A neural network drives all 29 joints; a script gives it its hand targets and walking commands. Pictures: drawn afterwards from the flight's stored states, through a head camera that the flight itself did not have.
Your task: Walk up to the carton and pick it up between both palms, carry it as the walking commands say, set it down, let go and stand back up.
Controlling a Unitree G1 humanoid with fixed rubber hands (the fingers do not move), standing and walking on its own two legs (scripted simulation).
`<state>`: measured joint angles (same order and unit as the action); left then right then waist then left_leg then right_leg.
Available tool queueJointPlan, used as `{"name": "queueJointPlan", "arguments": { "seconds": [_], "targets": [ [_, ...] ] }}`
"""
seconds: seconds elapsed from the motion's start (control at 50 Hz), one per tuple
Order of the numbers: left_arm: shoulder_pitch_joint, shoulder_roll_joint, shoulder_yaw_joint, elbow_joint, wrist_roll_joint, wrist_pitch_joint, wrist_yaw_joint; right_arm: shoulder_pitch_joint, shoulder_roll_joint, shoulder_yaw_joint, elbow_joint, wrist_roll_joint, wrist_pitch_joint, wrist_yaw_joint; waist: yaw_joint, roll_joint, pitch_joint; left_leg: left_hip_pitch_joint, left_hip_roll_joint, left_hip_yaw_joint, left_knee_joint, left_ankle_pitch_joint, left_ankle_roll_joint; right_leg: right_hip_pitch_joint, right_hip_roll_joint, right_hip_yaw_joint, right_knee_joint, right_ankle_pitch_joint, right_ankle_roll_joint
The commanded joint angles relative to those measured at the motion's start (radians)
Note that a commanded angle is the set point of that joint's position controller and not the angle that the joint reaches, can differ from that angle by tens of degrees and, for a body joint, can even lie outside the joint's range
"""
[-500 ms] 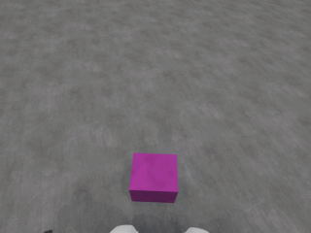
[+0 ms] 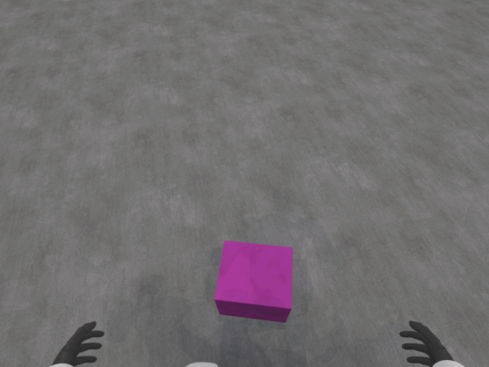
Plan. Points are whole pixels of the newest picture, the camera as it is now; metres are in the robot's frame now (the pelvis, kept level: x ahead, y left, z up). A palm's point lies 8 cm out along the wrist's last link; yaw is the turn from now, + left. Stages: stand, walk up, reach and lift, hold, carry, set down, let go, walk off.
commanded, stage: walk up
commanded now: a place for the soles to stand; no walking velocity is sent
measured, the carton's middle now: (255, 281) +0.44 +0.00 -0.66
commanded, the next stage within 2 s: reach and lift in 1.04 s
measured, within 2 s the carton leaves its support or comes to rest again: neither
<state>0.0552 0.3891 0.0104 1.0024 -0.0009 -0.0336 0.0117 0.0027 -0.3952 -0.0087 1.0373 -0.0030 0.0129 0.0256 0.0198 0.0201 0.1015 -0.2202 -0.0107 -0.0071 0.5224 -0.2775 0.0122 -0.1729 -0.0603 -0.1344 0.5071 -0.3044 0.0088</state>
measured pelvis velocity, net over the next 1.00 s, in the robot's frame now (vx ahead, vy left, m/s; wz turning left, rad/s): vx -0.01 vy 0.02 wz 0.02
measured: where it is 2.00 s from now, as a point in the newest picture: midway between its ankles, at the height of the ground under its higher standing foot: outside the picture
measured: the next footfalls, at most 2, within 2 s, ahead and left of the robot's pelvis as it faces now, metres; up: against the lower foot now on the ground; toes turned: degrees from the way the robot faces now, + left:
none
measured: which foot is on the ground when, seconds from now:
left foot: down 0.00-1.00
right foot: down 0.00-1.00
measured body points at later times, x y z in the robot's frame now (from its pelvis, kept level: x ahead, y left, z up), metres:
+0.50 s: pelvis +0.00 +0.01 +0.01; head +0.00 +0.01 +0.46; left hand +0.07 +0.32 -0.12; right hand +0.09 -0.29 -0.12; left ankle +0.00 +0.11 -0.74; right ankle -0.02 -0.12 -0.74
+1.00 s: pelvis -0.01 +0.02 +0.00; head +0.01 +0.02 +0.45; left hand +0.07 +0.34 -0.11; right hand +0.10 -0.29 -0.12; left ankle +0.00 +0.11 -0.74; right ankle -0.02 -0.12 -0.74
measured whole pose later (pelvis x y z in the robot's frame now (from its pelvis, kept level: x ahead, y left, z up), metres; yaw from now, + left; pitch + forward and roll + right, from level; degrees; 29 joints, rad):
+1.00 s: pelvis -0.01 +0.02 +0.00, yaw +1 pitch -2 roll +0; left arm 0.11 0.40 0.04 1.06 0.01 -0.01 0.01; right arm 0.10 -0.39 -0.03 1.02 -0.02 0.04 0.04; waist 0.01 0.00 0.06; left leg -0.20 -0.04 -0.02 0.45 -0.22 0.04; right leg -0.15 -0.09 -0.14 0.44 -0.26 0.04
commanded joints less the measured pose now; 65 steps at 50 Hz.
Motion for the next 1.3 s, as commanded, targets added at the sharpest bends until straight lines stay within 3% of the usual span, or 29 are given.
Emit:
{"name": "queueJointPlan", "arguments": {
  "seconds": [0.0,0.08,0.1,0.14,0.22,0.24,0.26,0.36,0.46,0.48,0.56,0.62,0.66,0.74,0.78,0.8,0.86,0.92,0.96,1.0,1.02,1.04,1.06,1.1,1.14,1.16,1.22,1.26,1.28],
  "targets": [
    [-0.018,0.213,0.045,-0.039,0.006,-0.015,0.002,-0.014,-0.207,-0.038,-0.021,0.008,-0.012,-0.004,-0.015,-0.028,-0.196,0.071,0.114,-0.073,-0.084,0.367,0.040,0.087,-0.108,0.082,-0.117,0.317,-0.042],
    [-0.046,0.220,0.050,-0.013,0.006,-0.008,-0.004,-0.024,-0.215,-0.039,-0.028,-0.006,-0.014,-0.003,-0.014,0.000,-0.162,0.041,0.123,-0.115,-0.156,0.242,0.049,0.064,-0.108,0.094,-0.143,0.132,-0.042],
    [-0.025,0.208,0.044,-0.002,0.010,-0.011,-0.003,-0.018,-0.194,-0.040,-0.021,-0.004,-0.017,-0.003,-0.016,0.061,-0.158,0.060,0.124,-0.119,-0.186,0.214,0.039,0.060,-0.105,0.085,-0.169,0.081,-0.035],
    [-0.031,0.200,0.038,0.011,0.009,-0.010,-0.009,-0.006,-0.202,-0.034,-0.013,-0.007,-0.023,-0.011,-0.013,0.063,-0.151,0.018,0.139,-0.162,-0.221,0.211,0.050,0.100,-0.079,0.082,-0.171,0.102,-0.026],
    [-0.022,0.194,0.042,0.037,0.012,-0.014,-0.012,0.003,-0.195,-0.032,0.004,0.000,-0.025,-0.008,-0.009,-0.023,-0.126,0.015,0.128,-0.148,-0.245,0.191,0.047,0.105,-0.088,0.080,-0.184,0.082,-0.027],
    [-0.022,0.184,0.040,0.038,0.012,-0.015,-0.013,0.005,-0.202,-0.032,0.011,-0.003,-0.026,-0.010,-0.003,0.019,-0.126,0.001,0.120,-0.137,-0.231,0.202,0.039,0.121,-0.092,0.084,-0.195,0.106,-0.029],
    [-0.026,0.185,0.039,0.031,0.011,-0.014,-0.010,0.012,-0.205,-0.035,0.010,-0.009,-0.028,-0.012,-0.001,-0.008,-0.107,-0.013,0.124,-0.151,-0.240,0.194,0.040,0.115,-0.098,0.095,-0.208,0.101,-0.036],
    [-0.005,0.190,0.044,0.053,0.010,-0.015,-0.007,0.043,-0.197,-0.034,0.022,-0.009,-0.029,-0.014,-0.008,0.042,-0.166,0.032,0.122,-0.133,-0.220,0.228,0.040,0.134,-0.099,0.086,-0.191,0.121,-0.029],
    [-0.015,0.195,0.044,0.041,0.011,-0.015,-0.005,0.058,-0.185,-0.035,0.020,-0.007,-0.023,-0.013,-0.016,-0.015,-0.120,0.007,0.107,-0.118,-0.201,0.227,0.032,0.110,-0.109,0.089,-0.212,0.133,-0.041],
    [-0.010,0.202,0.048,0.039,0.014,-0.012,-0.007,0.047,-0.182,-0.033,0.014,-0.010,-0.021,-0.009,-0.008,-0.069,-0.084,-0.004,0.103,-0.119,-0.209,0.194,0.032,0.088,-0.109,0.089,-0.217,0.097,-0.041],
    [0.016,0.209,0.052,0.042,0.012,-0.011,0.000,0.058,-0.219,-0.053,0.001,-0.016,-0.016,-0.008,-0.001,0.016,-0.113,0.013,0.101,-0.127,-0.201,0.223,0.034,0.104,-0.106,0.093,-0.198,0.141,-0.043],
    [0.016,0.232,0.065,0.040,0.009,-0.009,0.004,0.038,-0.182,-0.053,-0.022,-0.016,-0.009,-0.003,0.002,-0.039,-0.155,0.026,0.099,-0.109,-0.159,0.324,0.040,0.114,-0.118,0.092,-0.154,0.214,-0.049],
    [0.037,0.226,0.057,0.031,0.010,-0.008,0.008,0.046,-0.196,-0.060,-0.025,-0.018,-0.007,-0.003,-0.001,-0.004,-0.135,0.035,0.102,-0.119,-0.160,0.321,0.043,0.091,-0.123,0.090,-0.148,0.224,-0.045],
    [0.018,0.227,0.069,0.007,0.014,-0.001,0.007,0.055,-0.201,-0.056,-0.041,-0.012,-0.001,0.004,-0.012,-0.052,-0.133,0.028,0.098,-0.129,-0.139,0.301,0.049,0.077,-0.109,0.085,-0.146,0.175,-0.051],
    [0.045,0.244,0.067,0.002,0.009,-0.002,0.006,0.075,-0.196,-0.057,-0.057,-0.010,0.001,0.008,-0.011,-0.048,-0.205,0.052,0.097,-0.115,-0.111,0.323,0.045,0.105,-0.120,0.085,-0.135,0.229,-0.050],
    [0.025,0.234,0.069,0.000,0.013,-0.001,0.011,0.064,-0.204,-0.063,-0.052,-0.016,0.004,0.005,-0.013,-0.003,-0.171,0.018,0.091,-0.111,-0.119,0.323,0.045,0.093,-0.123,0.088,-0.132,0.203,-0.055],
    [0.022,0.245,0.069,-0.004,0.011,0.003,0.006,0.057,-0.211,-0.065,-0.068,-0.013,0.003,0.007,-0.007,-0.042,-0.138,0.020,0.108,-0.153,-0.157,0.227,0.057,0.058,-0.100,0.088,-0.112,0.129,-0.056],
    [0.026,0.219,0.065,-0.006,0.007,0.002,0.004,0.045,-0.203,-0.058,-0.084,-0.019,0.004,0.009,-0.003,0.038,-0.117,-0.031,0.116,-0.179,-0.202,0.178,0.070,0.072,-0.084,0.084,-0.120,0.077,-0.039],
    [0.048,0.229,0.064,-0.002,0.011,0.004,0.002,0.051,-0.203,-0.060,-0.086,-0.021,0.001,0.008,-0.005,0.005,-0.130,-0.002,0.110,-0.174,-0.185,0.221,0.066,0.085,-0.085,0.076,-0.120,0.126,-0.036],
    [0.069,0.220,0.063,0.006,0.012,-0.004,0.005,0.039,-0.206,-0.059,-0.088,-0.019,0.001,0.004,0.000,0.059,-0.140,-0.009,0.094,-0.137,-0.176,0.242,0.052,0.127,-0.098,0.095,-0.143,0.214,-0.039],
    [0.055,0.226,0.065,0.004,0.016,-0.009,0.005,0.046,-0.189,-0.061,-0.091,-0.013,-0.001,0.012,-0.008,0.020,-0.155,0.015,0.097,-0.130,-0.163,0.280,0.044,0.110,-0.122,0.097,-0.140,0.206,-0.045],
    [-0.237,0.098,0.152,-0.347,-0.005,0.068,-0.021,-0.124,-0.084,-0.160,-0.442,-0.080,0.034,0.017,-0.052,-0.030,-0.035,-0.106,-0.018,0.029,-0.093,0.097,-0.038,-0.060,0.093,0.002,-0.019,0.114,-0.008],
    [-0.276,0.107,0.163,-0.576,0.002,0.109,-0.027,-0.088,-0.118,-0.183,-0.477,-0.071,0.082,0.032,-0.079,-0.017,-0.024,-0.177,-0.014,0.047,-0.122,-0.025,-0.017,0.024,0.123,-0.004,-0.012,0.044,0.007],
    [-0.158,0.105,0.183,-0.492,0.027,0.188,-0.044,-0.017,-0.160,-0.181,-0.452,-0.074,0.152,0.054,-0.034,-0.014,-0.023,-0.186,0.006,0.052,-0.171,-0.095,0.019,0.139,0.129,-0.015,-0.008,0.037,0.020],
    [-0.001,0.101,0.208,-0.484,0.068,0.249,-0.057,0.036,-0.137,-0.155,-0.450,-0.063,0.203,0.049,-0.026,0.062,0.032,-0.130,0.004,0.038,-0.161,-0.069,0.002,0.061,0.127,0.000,0.004,0.005,0.010],
    [0.069,0.101,0.215,-0.466,0.075,0.263,-0.052,0.046,-0.129,-0.141,-0.460,-0.081,0.226,0.055,0.012,0.035,-0.041,-0.130,0.019,0.019,-0.184,0.023,0.005,0.124,0.143,0.004,0.035,0.067,0.017],
    [0.007,0.127,0.254,-0.483,0.087,0.274,-0.053,-0.054,-0.051,-0.127,-0.506,-0.052,0.219,0.054,0.023,0.072,-0.205,-0.088,-0.030,0.031,-0.039,0.180,-0.033,0.013,0.109,0.064,0.044,0.139,0.011],
    [-0.129,0.108,0.267,-0.560,0.077,0.251,-0.056,-0.167,-0.022,-0.153,-0.570,-0.057,0.204,0.051,0.024,-0.019,-0.265,-0.088,-0.042,0.030,0.055,0.154,-0.027,-0.093,0.100,0.080,0.084,0.056,0.011],
    [-0.096,0.076,0.264,-0.509,0.081,0.263,-0.058,-0.131,-0.008,-0.136,-0.520,-0.063,0.216,0.045,0.037,0.044,-0.251,-0.071,-0.043,0.042,0.080,0.138,-0.044,-0.128,0.092,0.087,0.098,0.045,-0.007]
  ]
}}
